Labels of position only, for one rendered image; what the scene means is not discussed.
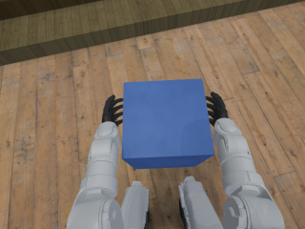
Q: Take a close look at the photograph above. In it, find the carton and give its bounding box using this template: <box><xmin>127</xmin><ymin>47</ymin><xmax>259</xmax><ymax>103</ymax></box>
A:
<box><xmin>121</xmin><ymin>78</ymin><xmax>214</xmax><ymax>170</ymax></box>

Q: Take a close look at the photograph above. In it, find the robot right forearm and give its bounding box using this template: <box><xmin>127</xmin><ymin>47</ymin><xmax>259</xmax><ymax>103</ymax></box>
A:
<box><xmin>213</xmin><ymin>117</ymin><xmax>285</xmax><ymax>229</ymax></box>

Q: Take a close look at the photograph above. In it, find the robot left upper arm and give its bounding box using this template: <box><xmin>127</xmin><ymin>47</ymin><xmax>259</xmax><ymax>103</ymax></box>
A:
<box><xmin>67</xmin><ymin>197</ymin><xmax>124</xmax><ymax>229</ymax></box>

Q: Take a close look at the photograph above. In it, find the robot right shin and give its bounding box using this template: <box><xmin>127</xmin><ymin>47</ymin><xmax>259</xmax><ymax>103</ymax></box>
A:
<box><xmin>183</xmin><ymin>176</ymin><xmax>202</xmax><ymax>229</ymax></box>

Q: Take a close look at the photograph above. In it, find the left robot hand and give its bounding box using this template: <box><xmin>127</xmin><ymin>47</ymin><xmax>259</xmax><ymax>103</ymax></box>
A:
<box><xmin>101</xmin><ymin>94</ymin><xmax>124</xmax><ymax>127</ymax></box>

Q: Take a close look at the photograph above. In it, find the robot left forearm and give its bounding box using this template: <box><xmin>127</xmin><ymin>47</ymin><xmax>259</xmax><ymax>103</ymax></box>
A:
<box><xmin>66</xmin><ymin>121</ymin><xmax>122</xmax><ymax>229</ymax></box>

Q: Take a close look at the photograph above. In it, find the right robot hand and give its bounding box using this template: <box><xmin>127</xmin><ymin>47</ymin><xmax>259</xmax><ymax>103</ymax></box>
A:
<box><xmin>205</xmin><ymin>92</ymin><xmax>229</xmax><ymax>126</ymax></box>

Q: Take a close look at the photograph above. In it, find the robot right upper arm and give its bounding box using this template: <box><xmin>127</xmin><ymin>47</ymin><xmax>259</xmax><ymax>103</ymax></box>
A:
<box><xmin>222</xmin><ymin>194</ymin><xmax>285</xmax><ymax>229</ymax></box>

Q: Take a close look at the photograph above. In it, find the left robot thigh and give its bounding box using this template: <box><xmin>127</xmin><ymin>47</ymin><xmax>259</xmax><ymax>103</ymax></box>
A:
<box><xmin>120</xmin><ymin>185</ymin><xmax>149</xmax><ymax>229</ymax></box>

